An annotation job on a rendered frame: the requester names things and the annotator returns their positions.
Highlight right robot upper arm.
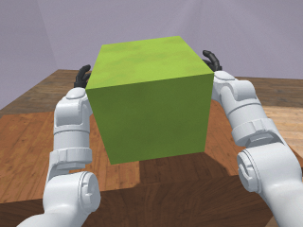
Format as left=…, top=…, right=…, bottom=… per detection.
left=237, top=142, right=303, bottom=227

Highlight robot left hand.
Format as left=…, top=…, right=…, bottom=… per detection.
left=74, top=64, right=92, bottom=89

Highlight robot left forearm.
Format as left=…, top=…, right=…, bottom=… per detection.
left=43, top=87, right=93, bottom=210

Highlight robot right forearm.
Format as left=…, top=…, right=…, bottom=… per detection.
left=211, top=70, right=303, bottom=181

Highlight pedestal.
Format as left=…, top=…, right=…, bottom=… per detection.
left=0, top=99, right=303, bottom=227

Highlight robot right hand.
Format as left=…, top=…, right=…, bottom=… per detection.
left=203, top=50, right=223, bottom=72

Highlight carton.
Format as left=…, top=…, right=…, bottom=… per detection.
left=85, top=36, right=215, bottom=165

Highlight left robot upper arm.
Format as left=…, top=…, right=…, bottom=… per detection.
left=16, top=171, right=101, bottom=227

